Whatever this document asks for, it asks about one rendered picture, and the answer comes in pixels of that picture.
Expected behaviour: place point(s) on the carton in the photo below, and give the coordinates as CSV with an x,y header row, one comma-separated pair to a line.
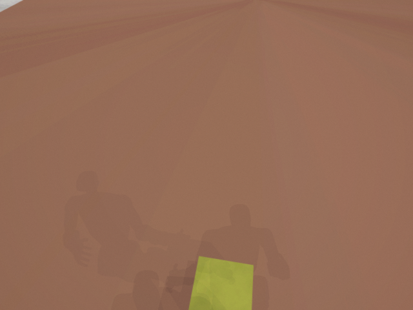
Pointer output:
x,y
222,285

